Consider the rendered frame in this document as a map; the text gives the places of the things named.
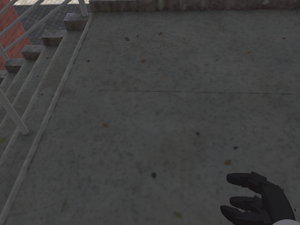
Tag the right robot hand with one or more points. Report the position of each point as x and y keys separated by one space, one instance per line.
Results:
x=271 y=208

